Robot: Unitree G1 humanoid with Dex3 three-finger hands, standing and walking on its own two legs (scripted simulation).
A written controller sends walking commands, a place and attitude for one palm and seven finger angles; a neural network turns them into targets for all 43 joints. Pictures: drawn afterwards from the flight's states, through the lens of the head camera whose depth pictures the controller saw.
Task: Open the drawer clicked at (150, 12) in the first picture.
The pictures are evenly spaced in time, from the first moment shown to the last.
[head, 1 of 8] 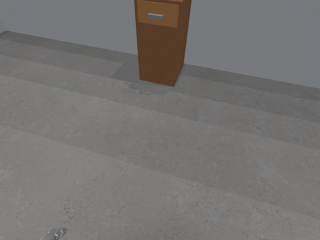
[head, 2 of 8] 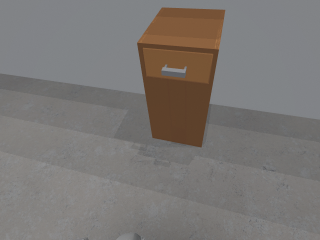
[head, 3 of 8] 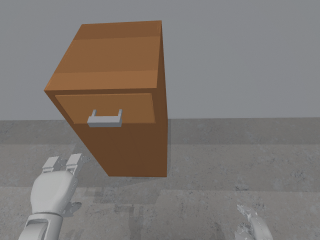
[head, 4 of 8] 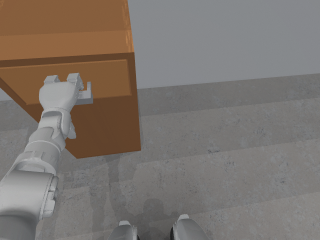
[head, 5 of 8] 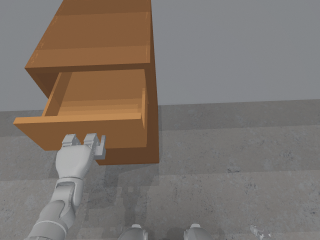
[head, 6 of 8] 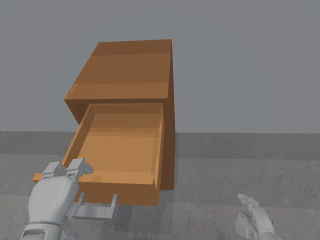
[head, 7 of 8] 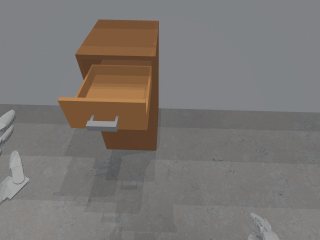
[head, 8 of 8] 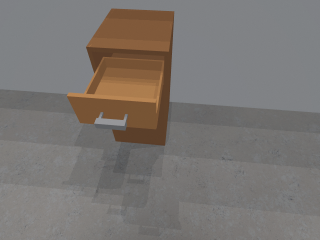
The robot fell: no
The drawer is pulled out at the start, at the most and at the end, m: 0.00 0.30 0.30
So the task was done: yes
